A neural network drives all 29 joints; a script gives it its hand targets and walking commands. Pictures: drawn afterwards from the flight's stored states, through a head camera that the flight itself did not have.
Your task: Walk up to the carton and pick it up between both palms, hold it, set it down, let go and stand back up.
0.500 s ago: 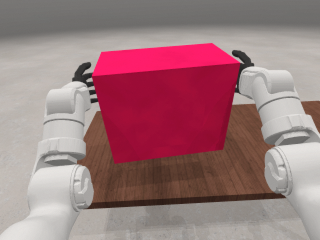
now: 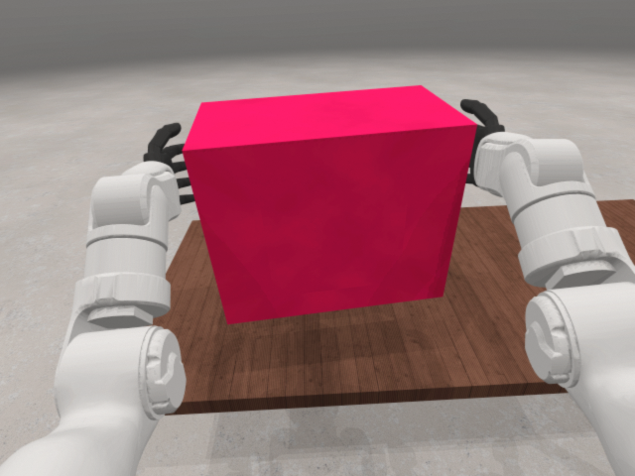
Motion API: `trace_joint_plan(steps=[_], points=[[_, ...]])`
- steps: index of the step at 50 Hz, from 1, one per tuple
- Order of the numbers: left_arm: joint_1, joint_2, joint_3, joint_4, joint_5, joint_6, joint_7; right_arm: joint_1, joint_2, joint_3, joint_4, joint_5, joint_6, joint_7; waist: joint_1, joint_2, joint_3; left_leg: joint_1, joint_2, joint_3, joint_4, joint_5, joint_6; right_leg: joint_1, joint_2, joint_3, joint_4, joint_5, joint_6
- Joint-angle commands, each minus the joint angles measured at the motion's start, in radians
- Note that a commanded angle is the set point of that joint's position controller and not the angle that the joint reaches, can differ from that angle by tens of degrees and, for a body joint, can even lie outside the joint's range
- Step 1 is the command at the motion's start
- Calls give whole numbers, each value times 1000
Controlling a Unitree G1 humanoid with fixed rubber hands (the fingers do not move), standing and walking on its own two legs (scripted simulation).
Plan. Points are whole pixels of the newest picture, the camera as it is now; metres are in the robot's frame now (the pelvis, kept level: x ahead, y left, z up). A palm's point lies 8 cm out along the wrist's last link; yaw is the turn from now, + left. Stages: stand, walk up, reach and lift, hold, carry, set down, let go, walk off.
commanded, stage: hold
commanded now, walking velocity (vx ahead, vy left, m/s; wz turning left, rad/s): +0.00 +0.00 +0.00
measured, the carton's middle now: (326, 202) +0.41 +0.03 +0.25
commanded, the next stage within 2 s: set down in 0.30 s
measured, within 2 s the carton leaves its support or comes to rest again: neither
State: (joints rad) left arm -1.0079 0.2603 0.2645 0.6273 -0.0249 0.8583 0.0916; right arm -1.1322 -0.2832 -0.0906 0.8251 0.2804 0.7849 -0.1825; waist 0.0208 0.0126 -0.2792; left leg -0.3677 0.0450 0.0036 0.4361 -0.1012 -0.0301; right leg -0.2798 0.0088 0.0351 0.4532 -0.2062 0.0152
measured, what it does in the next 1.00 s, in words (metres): stands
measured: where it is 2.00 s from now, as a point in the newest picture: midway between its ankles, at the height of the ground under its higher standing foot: outside the picture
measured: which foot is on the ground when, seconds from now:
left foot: down 0.00-1.00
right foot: down 0.00-1.00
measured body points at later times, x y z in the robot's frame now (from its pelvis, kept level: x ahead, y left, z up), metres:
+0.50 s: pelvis +0.00 +0.00 +0.00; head -0.10 +0.00 +0.44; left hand +0.37 +0.22 +0.31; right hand +0.40 -0.16 +0.32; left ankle +0.08 +0.13 -0.74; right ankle +0.02 -0.13 -0.74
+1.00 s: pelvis +0.01 +0.00 +0.00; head -0.04 +0.00 +0.45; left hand +0.41 +0.22 +0.26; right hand +0.45 -0.16 +0.29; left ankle +0.08 +0.13 -0.74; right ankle +0.02 -0.13 -0.74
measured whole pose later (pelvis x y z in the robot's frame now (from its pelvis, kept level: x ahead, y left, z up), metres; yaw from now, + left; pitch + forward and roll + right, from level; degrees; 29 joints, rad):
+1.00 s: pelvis +0.01 +0.00 +0.00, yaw +0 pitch +2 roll -1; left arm -0.93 0.18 0.33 0.56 0.10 0.70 0.10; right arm -1.16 -0.30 0.05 1.01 0.31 0.42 -0.10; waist 0.02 0.01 -0.19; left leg -0.36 0.04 0.00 0.43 -0.11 -0.02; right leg -0.27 0.01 0.03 0.44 -0.21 0.02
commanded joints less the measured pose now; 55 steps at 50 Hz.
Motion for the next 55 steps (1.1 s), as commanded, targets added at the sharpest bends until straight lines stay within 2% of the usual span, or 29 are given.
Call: trace_joint_plan(steps=[1, 9, 11, 15, 16, 17, 19, 21, 23, 26, 29, 31, 35, 37, 38, 39, 43, 44, 46, 51, 54, 55], points=[[-1029, -609, -326, -323, -178, -75, -257, -993, 534, 142, -330, 229, -68, 173, -168, 72, -359, 273, -67, -37, -95, -34, -5, 124, 57, 43, -213, 157, -27], [-1022, -605, -323, -328, -177, -75, -257, -993, 534, 146, -342, 233, -70, 174, -160, 69, -375, 277, -67, -37, -94, -25, -6, 128, 59, 42, -213, 163, -27], [-1030, -608, -328, -327, -180, -75, -255, -988, 530, 139, -327, 229, -69, 175, -169, 76, -361, 277, -66, -40, -95, -32, -9, 115, 60, 40, -213, 152, -28], [-1029, -607, -329, -335, -180, -77, -255, -987, 531, 143, -330, 230, -71, 174, -167, 71, -375, 278, -66, -39, -90, -23, -8, 125, 57, 41, -211, 166, -28], [-952, -624, -296, -474, -177, -77, -231, -947, 656, 330, -430, 375, -102, 181, -15, 15, -490, 338, -91, -53, -54, 253, 16, 245, 94, 21, -153, 276, -17], [-935, -639, -320, -461, -184, -71, -228, -925, 645, 324, -441, 395, -89, 172, -60, 26, -506, 387, -88, -59, -31, 324, 6, 243, 92, 24, -159, 336, -13], [-1001, -652, -308, -434, -184, -72, -228, -950, 624, 270, -417, 367, -103, 169, -90, 39, -433, 391, -79, -63, -31, 250, -6, 172, 92, 14, -182, 228, -10], [-1080, -636, -264, -383, -163, -102, -236, -971, 613, 186, -345, 294, -137, 181, -99, 48, -350, 349, -70, -63, -58, 110, -6, 113, 82, 2, -195, 85, -16], [-1083, -617, -214, -304, -123, -131, -243, -999, 604, 144, -277, 235, -174, 203, -76, 40, -308, 325, -67, -58, -89, 25, 3, 96, 70, -5, -203, 4, -22], [-1049, -593, -128, -186, -45, -174, -254, -1069, 585, 104, -209, 167, -257, 231, -21, 33, -265, 316, -69, -37, -122, -50, 22, 92, 54, -7, -223, -95, -28], [-922, -571, -45, -34, 24, -185, -272, -1068, 573, 87, -136, 126, -314, 249, 16, -24, -169, 289, -75, -12, -136, -109, 54, 67, 42, -10, -248, -179, -31], [-864, -559, -12, 11, 55, -195, -280, -1060, 567, 86, -117, 108, -349, 259, 41, -59, -145, 300, -78, 4, -138, -115, 70, 50, 41, -13, -261, -210, -36], [-798, -568, -25, -20, 68, -211, -272, -1029, 557, 99, -129, 95, -402, 266, 57, -68, -184, 361, -75, 15, -132, -49, 70, 61, 41, -25, -269, -164, -37], [-803, -570, -44, -73, 62, -220, -260, -1018, 553, 109, -147, 96, -423, 270, 60, -66, -225, 377, -72, 15, -129, -20, 65, 84, 44, -31, -263, -133, -33], [-807, -575, -54, -105, 58, -226, -252, -1021, 556, 125, -165, 104, -431, 272, 72, -62, -259, 386, -68, 15, -126, 4, 63, 99, 45, -30, -257, -111, -30], [-818, -583, -76, -142, 48, -231, -242, -1017, 559, 134, -175, 111, -439, 272, 68, -41, -291, 399, -64, 12, -121, 35, 57, 114, 48, -32, -251, -79, -30], [-847, -630, -171, -347, 9, -257, -194, -998, 572, 213, -260, 164, -464, 273, 81, 10, -478, 489, -56, 2, -75, 253, 29, 194, 74, -43, -219, 96, -26], [-865, -653, -211, -421, -10, -264, -182, -996, 581, 240, -296, 183, -470, 271, 72, 23, -533, 526, -57, -2, -54, 318, 19, 209, 79, -47, -210, 148, -25], [-862, -662, -250, -466, -19, -268, -170, -959, 592, 268, -305, 202, -470, 264, 61, 34, -551, 548, -58, -13, -29, 377, 6, 214, 84, -48, -204, 202, -21], [-845, -644, -269, -477, -8, -266, -172, -877, 598, 257, -252, 189, -461, 255, 36, 32, -492, 529, -58, -22, -27, 343, -1, 206, 78, -49, -204, 191, -13], [-866, -637, -270, -507, -8, -275, -165, -870, 608, 263, -240, 191, -465, 261, 53, 39, -499, 521, -58, -20, -32, 325, -4, 199, 77, -49, -199, 169, -15], [-863, -641, -271, -500, -9, -277, -162, -863, 604, 251, -226, 186, -464, 264, 48, 41, -492, 519, -55, -22, -33, 311, -5, 192, 77, -50, -201, 154, -17]])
